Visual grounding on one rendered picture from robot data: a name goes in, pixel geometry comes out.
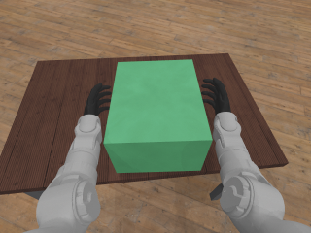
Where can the left robot upper arm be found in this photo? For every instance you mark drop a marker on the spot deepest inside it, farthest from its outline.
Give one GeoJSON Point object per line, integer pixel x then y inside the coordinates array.
{"type": "Point", "coordinates": [67, 208]}

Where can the carton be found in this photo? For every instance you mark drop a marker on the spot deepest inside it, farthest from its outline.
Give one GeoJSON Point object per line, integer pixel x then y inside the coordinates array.
{"type": "Point", "coordinates": [157, 120]}

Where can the right robot upper arm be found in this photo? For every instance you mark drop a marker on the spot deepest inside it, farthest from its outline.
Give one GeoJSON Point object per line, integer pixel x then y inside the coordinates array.
{"type": "Point", "coordinates": [256, 207]}

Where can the table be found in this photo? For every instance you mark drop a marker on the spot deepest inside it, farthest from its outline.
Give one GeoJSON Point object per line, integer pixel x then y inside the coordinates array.
{"type": "Point", "coordinates": [44, 128]}

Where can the left robot hand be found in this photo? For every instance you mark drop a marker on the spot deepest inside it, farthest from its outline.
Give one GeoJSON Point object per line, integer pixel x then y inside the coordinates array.
{"type": "Point", "coordinates": [93, 102]}

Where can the robot left forearm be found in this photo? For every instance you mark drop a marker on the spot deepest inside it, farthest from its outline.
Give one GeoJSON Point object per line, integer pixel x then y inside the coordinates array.
{"type": "Point", "coordinates": [83, 156]}

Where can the right robot hand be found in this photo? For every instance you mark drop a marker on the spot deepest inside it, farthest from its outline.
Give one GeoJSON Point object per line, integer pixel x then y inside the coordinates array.
{"type": "Point", "coordinates": [220, 101]}

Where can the robot right forearm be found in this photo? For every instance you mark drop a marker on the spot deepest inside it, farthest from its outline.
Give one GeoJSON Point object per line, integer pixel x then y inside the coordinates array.
{"type": "Point", "coordinates": [231, 151]}

